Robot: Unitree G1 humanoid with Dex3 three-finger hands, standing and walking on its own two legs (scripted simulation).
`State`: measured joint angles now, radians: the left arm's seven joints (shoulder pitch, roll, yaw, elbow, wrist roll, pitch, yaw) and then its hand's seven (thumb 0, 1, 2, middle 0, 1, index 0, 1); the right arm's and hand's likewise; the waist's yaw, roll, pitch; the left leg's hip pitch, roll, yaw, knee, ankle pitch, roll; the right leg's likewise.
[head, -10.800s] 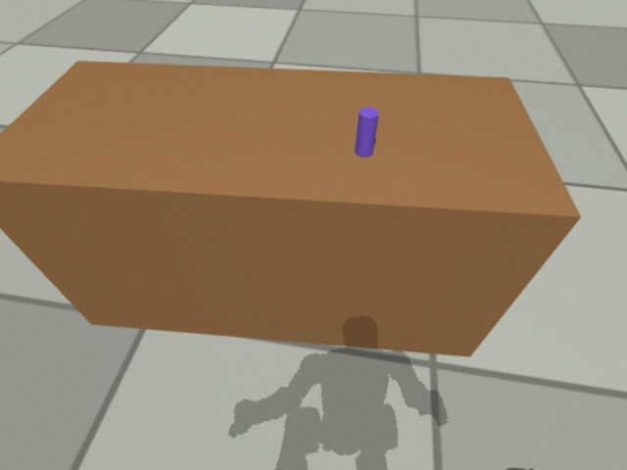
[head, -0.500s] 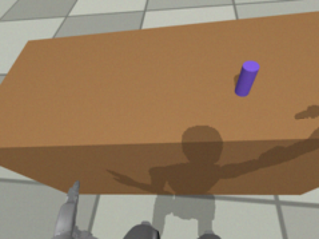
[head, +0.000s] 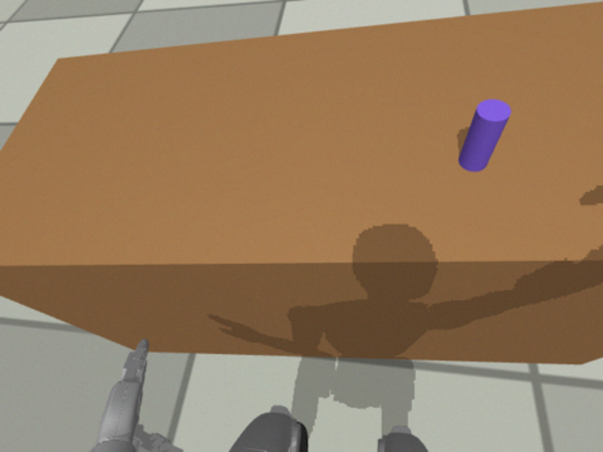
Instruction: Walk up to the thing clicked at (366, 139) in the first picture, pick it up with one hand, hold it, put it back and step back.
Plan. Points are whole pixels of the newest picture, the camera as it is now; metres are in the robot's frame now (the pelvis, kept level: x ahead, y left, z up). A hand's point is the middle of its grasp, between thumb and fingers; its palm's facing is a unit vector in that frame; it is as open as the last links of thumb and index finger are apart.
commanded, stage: go down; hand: right
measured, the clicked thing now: (482, 137) +0.55 -0.20 +0.03
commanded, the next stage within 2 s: approach in 0.32 s
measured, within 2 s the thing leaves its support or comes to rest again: neither
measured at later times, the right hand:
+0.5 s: hand out of the picture +0.47 -0.38 +0.15, palm faces +0.19 +0.98 +0.02, open 17.7 cm
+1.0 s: hand (538, 157) +0.51 -0.27 +0.03, palm faces +0.11 +0.99 +0.06, open 17.6 cm
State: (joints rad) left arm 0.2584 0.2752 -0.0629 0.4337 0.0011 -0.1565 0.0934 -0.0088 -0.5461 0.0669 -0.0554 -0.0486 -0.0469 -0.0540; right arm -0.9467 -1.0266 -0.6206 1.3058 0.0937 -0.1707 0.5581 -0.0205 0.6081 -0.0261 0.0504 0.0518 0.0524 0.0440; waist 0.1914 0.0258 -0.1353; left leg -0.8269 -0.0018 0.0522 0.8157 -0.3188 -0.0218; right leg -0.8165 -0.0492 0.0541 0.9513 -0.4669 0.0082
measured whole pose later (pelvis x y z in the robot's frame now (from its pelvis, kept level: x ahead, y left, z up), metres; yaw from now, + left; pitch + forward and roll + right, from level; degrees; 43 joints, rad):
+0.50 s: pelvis +0.00 +0.00 +0.00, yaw +0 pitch +21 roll +4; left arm 0.27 0.27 -0.06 0.39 0.00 -0.13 0.07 -0.01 -0.55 0.06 -0.06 -0.04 -0.05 -0.05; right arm -0.97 -1.06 -0.61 1.34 0.08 -0.16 0.56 -0.02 0.60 -0.03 0.05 0.05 0.05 0.04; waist 0.20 0.02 -0.14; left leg -0.87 0.00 0.06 0.84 -0.33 -0.02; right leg -0.86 -0.05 0.06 0.98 -0.48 0.01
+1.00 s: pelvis -0.02 +0.00 -0.04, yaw +1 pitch +25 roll +4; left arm 0.30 0.26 -0.01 0.16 0.04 -0.11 0.03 -0.01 -0.53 0.05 -0.07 -0.06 -0.06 -0.06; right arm -0.91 -0.78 -0.58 1.23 0.08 -0.35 0.35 -0.02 0.56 -0.03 0.04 0.04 0.05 0.04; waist 0.29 0.04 -0.14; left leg -1.09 -0.01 0.05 1.03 -0.38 -0.02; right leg -1.06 -0.05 0.06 1.16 -0.53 0.01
